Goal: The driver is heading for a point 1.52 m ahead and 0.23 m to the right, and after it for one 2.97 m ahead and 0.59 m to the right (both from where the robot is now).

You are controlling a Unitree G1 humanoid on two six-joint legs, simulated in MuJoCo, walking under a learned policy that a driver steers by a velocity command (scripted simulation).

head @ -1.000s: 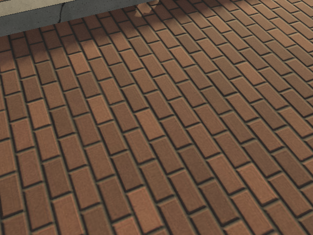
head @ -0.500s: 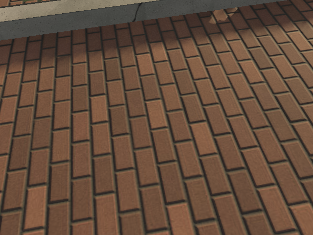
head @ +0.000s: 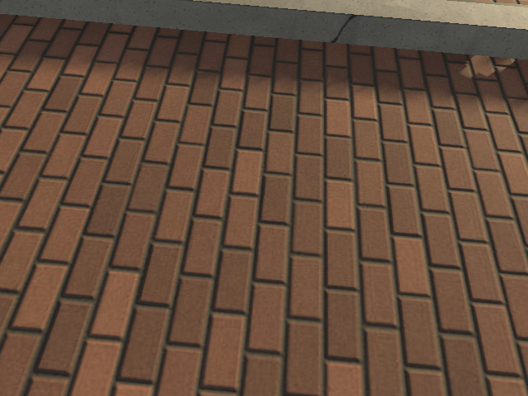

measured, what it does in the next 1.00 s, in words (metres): steps on the spot: right foot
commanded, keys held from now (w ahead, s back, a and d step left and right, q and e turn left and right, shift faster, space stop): no key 1.00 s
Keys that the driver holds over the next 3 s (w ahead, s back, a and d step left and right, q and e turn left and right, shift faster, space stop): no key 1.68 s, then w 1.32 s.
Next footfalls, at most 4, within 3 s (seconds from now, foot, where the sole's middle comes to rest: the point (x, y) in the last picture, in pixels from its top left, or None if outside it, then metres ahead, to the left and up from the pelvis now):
0.12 right None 0.05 -0.15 -0.78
2.00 left None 0.12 0.09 -0.78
2.48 right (307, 383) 0.50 -0.12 -0.78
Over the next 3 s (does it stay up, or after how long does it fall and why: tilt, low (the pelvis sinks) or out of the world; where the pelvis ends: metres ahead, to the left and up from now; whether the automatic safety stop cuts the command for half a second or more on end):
stays up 0.60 0.00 -0.01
